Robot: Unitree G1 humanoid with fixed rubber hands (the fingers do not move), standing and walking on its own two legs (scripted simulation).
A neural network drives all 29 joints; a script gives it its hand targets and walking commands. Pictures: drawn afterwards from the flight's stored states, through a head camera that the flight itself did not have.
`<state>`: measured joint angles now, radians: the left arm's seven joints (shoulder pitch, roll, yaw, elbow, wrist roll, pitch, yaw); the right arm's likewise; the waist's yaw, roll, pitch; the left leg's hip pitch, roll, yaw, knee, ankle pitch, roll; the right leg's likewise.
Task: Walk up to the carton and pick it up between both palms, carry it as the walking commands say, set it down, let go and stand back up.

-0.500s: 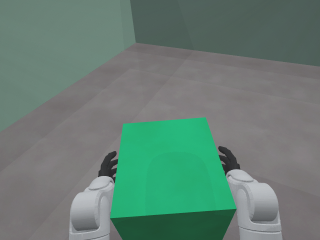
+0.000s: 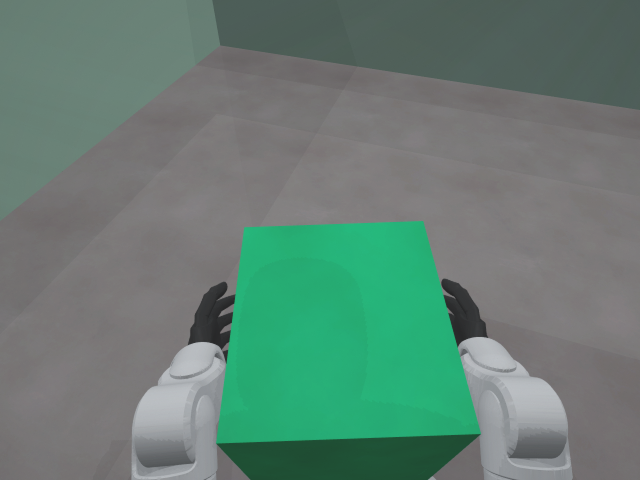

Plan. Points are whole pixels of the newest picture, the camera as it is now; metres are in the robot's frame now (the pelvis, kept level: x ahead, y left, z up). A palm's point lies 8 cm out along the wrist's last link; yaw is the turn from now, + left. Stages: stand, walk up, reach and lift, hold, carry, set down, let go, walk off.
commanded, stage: carry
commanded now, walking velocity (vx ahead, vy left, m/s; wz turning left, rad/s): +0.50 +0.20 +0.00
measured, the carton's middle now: (337, 372) +0.24 -0.01 +0.02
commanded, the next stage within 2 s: none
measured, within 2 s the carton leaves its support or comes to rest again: neither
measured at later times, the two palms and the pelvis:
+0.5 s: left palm (151, 195) +0.51 +0.26 +0.08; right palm (331, 176) +0.55 -0.02 +0.07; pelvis +0.29 +0.09 -0.01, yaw +4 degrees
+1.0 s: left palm (163, 128) +0.70 +0.28 +0.08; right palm (315, 122) +0.70 +0.00 +0.08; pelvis +0.46 +0.13 -0.01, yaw +0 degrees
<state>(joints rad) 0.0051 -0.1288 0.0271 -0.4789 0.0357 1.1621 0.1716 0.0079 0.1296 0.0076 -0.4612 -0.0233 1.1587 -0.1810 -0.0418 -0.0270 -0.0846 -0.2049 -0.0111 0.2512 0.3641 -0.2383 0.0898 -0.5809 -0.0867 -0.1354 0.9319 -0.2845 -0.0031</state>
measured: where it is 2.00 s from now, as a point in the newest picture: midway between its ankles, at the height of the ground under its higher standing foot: (275, 373)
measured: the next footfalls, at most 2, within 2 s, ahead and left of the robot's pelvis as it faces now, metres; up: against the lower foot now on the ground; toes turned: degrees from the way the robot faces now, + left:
right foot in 0.20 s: +0.30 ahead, -0.04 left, +0.00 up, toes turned -10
left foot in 0.46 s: +0.35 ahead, +0.22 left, +0.00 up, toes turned +11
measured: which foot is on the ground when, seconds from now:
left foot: down 0.00-0.24, up 0.26-0.44, down 0.46-1.00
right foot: up 0.00-0.18, down 0.20-0.92, up 0.94-1.00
